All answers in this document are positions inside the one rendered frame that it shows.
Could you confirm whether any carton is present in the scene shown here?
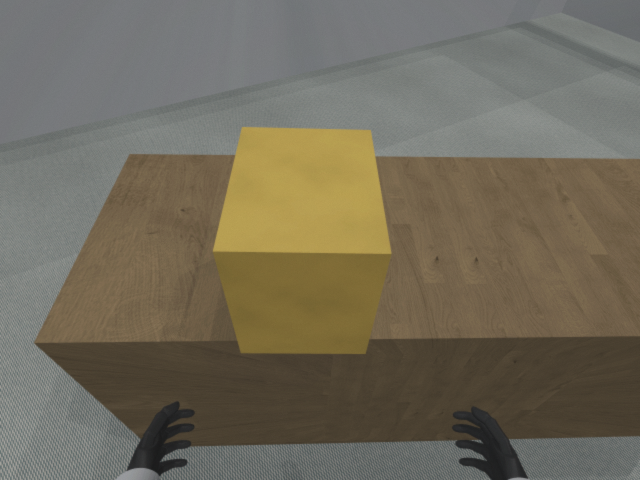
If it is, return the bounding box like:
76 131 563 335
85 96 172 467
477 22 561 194
213 127 391 354

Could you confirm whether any pedestal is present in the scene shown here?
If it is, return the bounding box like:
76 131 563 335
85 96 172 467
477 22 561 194
34 154 640 446

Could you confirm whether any left robot hand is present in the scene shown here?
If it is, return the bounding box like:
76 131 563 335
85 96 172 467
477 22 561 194
127 401 195 477

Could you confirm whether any right robot hand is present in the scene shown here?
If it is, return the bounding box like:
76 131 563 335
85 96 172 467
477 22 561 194
452 406 528 480

